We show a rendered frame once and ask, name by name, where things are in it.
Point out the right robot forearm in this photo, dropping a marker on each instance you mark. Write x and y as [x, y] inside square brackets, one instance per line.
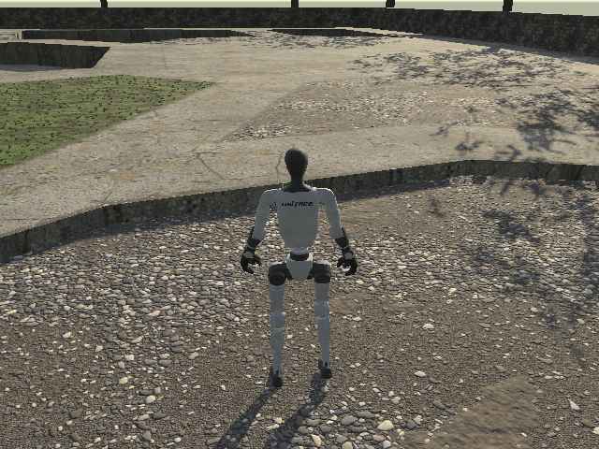
[345, 246]

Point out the robot right upper arm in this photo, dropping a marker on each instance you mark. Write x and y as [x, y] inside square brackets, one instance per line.
[327, 197]

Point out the left robot foot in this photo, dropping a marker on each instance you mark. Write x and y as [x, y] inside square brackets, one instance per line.
[277, 379]

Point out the robot left hand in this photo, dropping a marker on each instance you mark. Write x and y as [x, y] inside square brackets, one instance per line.
[253, 261]

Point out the robot right hand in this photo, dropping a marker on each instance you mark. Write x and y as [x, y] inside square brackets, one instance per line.
[353, 263]

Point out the left robot forearm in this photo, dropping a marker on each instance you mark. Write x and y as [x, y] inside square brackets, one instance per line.
[251, 245]

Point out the robot left upper arm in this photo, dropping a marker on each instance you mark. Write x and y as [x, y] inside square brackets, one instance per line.
[263, 212]

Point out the robot left thigh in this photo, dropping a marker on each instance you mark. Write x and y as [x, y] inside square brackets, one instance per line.
[277, 275]

